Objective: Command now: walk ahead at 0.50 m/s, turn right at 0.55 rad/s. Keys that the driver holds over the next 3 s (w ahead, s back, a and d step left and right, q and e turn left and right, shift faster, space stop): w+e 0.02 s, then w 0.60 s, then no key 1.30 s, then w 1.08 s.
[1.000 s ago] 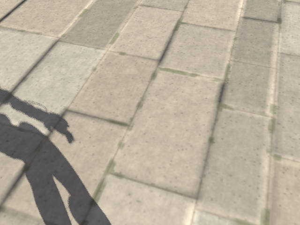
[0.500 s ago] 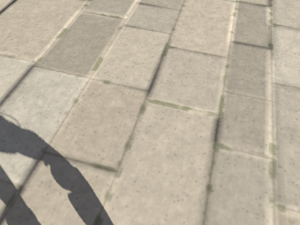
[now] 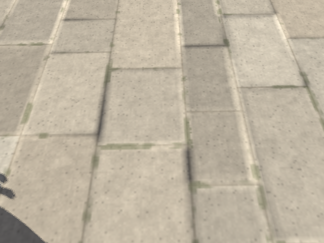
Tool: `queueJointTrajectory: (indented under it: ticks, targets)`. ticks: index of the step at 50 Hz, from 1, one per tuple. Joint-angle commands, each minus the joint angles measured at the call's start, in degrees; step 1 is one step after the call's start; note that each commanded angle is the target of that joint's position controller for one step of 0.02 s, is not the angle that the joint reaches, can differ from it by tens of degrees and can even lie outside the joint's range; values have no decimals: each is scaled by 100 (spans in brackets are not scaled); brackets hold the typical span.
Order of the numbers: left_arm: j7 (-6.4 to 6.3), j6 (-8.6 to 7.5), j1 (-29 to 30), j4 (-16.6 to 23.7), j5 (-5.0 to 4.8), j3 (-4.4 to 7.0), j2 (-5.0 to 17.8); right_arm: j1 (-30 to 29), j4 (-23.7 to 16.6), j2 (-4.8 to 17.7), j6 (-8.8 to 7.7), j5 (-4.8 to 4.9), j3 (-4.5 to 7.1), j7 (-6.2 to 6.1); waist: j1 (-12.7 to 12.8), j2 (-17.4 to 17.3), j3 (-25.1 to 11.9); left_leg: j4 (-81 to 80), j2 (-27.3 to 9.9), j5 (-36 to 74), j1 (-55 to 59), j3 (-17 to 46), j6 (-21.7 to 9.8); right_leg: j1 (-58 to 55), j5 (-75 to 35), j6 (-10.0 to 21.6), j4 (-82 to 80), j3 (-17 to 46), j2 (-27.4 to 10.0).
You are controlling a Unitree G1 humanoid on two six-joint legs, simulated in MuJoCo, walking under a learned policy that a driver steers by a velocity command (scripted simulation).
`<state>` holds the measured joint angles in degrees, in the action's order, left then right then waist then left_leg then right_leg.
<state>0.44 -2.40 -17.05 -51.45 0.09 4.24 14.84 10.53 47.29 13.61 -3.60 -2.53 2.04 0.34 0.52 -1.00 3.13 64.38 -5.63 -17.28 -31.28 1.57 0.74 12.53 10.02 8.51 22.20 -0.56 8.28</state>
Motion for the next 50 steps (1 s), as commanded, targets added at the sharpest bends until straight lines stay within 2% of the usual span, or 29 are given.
queueJointTrajectory:
  ticks: [1,6,11,13,14,15,16,17,18,19,20,21,22,24,27,31,33,35,38,40,41,42,43,44,45,46,47,48,50]
  targets:
    - [-21,-151,-209,296,-26,166,798,212,-293,382,143,-43,83,34,-141,184,-203,-547,-45,488,-364,-134,191,-171,-1784,781,-1065,1551,-1471]
    - [-24,-164,-834,136,-26,104,670,-773,-584,369,135,13,37,93,280,411,-92,-1929,21,1695,-701,-230,152,-777,-2094,354,-1079,1406,-1387]
    - [-102,-180,-1241,-10,70,42,683,-1547,-846,395,60,74,-19,147,554,449,52,-2786,244,1762,-739,-352,-67,-1553,-2592,324,-875,1472,-1612]
    - [-144,-189,-1197,-33,107,41,768,-1549,-909,473,16,90,-6,154,460,498,109,-3071,331,1474,-494,-328,-238,-1736,-2928,303,-737,1538,-1782]
    - [-162,-198,-1065,-24,114,43,814,-1313,-859,521,-6,96,12,143,300,523,88,-3261,412,1276,-102,-333,-344,-1703,-3293,228,-594,1485,-1811]
    - [-167,-213,-930,-13,116,45,867,-911,-737,604,-28,103,54,109,103,555,-52,-3402,586,1026,516,-391,-452,-1630,-4026,135,-264,1398,-1776]
    - [-149,-224,-867,-33,128,47,911,-251,-522,712,-60,115,117,52,-177,502,-377,-3597,782,897,1325,-474,-570,-1589,-4637,57,447,1279,-1648]
    - [-118,-244,-805,-32,110,25,873,635,-269,861,-115,72,188,-25,-592,294,-869,-3828,602,1063,2544,-303,-749,-1130,-4283,-43,1520,1049,-1401]
    - [-98,-279,-879,152,81,-61,577,1607,-167,1293,-144,-57,288,-117,-868,-324,-1670,-3850,-732,402,3922,1183,-1052,-149,-2356,-130,3172,794,-1052]
    - [-75,-249,-1703,87,-126,-102,216,1639,-59,1699,-85,-81,414,-68,-438,-1634,-2034,-4560,-1960,191,4901,3855,-1891,1656,1935,-358,4919,357,10]
    - [-110,-210,-1294,21,95,-31,710,1197,-109,1153,-23,120,322,-1,-355,-554,-1307,-4864,-1665,-407,4242,3900,-1743,2189,1698,-260,5221,752,-396]
    - [-62,-216,-762,130,109,-24,672,672,-190,802,-28,168,235,23,-237,-162,-601,-4959,-1438,-256,3442,2896,-1610,2212,1143,-269,5044,733,-636]
    - [-27,-218,-500,198,112,-61,548,460,-169,603,-57,131,182,44,-153,33,-324,-5118,-1151,390,2934,2272,-1468,2089,857,-294,4778,665,-819]
    - [49,-108,-509,189,206,-89,420,500,2,448,-124,151,114,17,57,-269,-220,-5317,-721,1221,2442,1428,-1236,1749,704,-410,4362,512,-1044]
    - [121,-8,-378,211,233,-129,276,870,247,531,-238,213,129,38,117,-324,-219,-5507,-608,1957,2378,976,-1301,1859,507,-559,4082,278,-1142]
    - [157,15,677,541,212,-190,221,1234,464,570,-223,223,132,39,-63,-263,97,-5815,-435,2093,2491,568,-1282,2510,-269,-748,3125,-1,-1371]
    - [146,-8,1021,624,180,-258,83,1332,559,531,-218,220,100,36,-103,-241,171,-5602,-289,3486,2435,186,-1165,2225,-589,-804,2363,-194,-1261]
    - [111,-37,1217,627,137,-324,-35,1485,668,553,-212,211,83,20,-185,-306,47,-5300,-202,4545,2477,-117,-1018,1727,-879,-781,1755,-383,-1052]
    - [30,-75,1258,558,117,-325,47,1608,814,544,-161,185,53,-27,-224,-477,-112,-4877,-307,4859,2846,-76,-927,1331,-978,-648,1319,-333,-871]
    - [-29,-121,938,409,147,-278,188,1459,843,571,-127,176,58,-80,-57,-498,-178,-4426,-412,4950,3038,72,-856,938,-733,-487,975,-219,-789]
    - [-65,-171,494,218,177,-241,250,1357,854,583,-108,202,61,-105,150,-383,-303,-3936,-340,4924,3087,80,-764,460,-900,-390,521,-216,-700]
    - [-101,-265,-6,20,242,-200,368,1379,874,567,-99,248,51,-115,348,-110,-534,-3186,-117,4380,2896,-40,-627,-304,-1836,-302,38,-126,-845]
    - [-140,-342,-627,-95,334,-133,733,1533,732,426,-119,292,-3,-143,436,396,-1201,-2048,141,2399,2095,-216,-466,-1608,-4490,-97,521,777,-1944]
    - [-119,-267,-733,-147,224,-77,915,2625,943,-184,-27,530,-123,-151,91,1509,-2223,-381,916,-1794,1155,-358,-325,-2797,-6590,1060,767,2191,-3377]
    - [-66,-190,-571,-56,-43,-127,621,2412,1112,349,122,364,9,-209,186,734,-2230,-59,871,-2031,1058,127,-306,-2276,-5826,1164,485,2265,-3186]
    - [-80,-154,-75,-11,-69,-189,428,1900,1007,362,182,226,39,-190,62,597,-1451,2,737,-1789,865,176,-268,-1534,-4716,1019,81,1881,-2911]
    - [-114,-125,333,29,-19,-269,193,1557,969,247,220,124,23,-169,-60,452,-910,-254,587,-1455,864,186,-231,-886,-3805,789,-257,1613,-2637]
    - [-166,-114,511,17,3,-314,92,1368,954,207,276,83,27,-143,-169,516,-593,-584,464,-1184,1050,193,-168,-369,-3477,607,-507,1293,-2406]
    - [-207,-101,581,-80,57,-340,74,1600,1137,10,408,71,-19,-125,-358,589,-619,-1088,485,-863,1734,28,-77,209,-3025,379,-675,850,-2088]
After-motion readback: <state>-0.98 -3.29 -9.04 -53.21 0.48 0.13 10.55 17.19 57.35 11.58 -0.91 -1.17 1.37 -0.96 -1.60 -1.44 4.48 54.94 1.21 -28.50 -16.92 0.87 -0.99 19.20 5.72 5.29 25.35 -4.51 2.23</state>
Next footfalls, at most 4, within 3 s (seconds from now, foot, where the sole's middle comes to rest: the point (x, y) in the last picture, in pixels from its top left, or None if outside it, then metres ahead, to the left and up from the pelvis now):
0.34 left None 0.37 0.12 -0.78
0.84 right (194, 210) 0.60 -0.09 -0.78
1.22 left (146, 223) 0.55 0.12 -0.78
2.70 left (174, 132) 1.01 -0.01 -0.78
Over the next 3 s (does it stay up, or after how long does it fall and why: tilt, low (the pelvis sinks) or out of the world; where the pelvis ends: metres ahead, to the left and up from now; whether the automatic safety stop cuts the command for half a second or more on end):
stays up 0.99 -0.05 0.01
